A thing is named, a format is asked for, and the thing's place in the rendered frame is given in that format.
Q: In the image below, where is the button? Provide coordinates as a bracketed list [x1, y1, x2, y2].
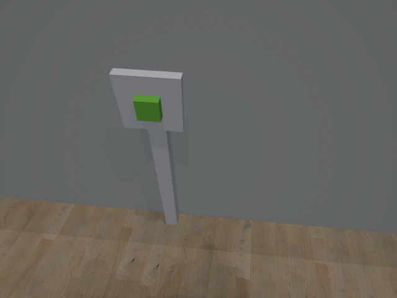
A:
[133, 95, 163, 122]

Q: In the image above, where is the panel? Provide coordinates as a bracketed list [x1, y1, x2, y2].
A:
[109, 68, 185, 225]

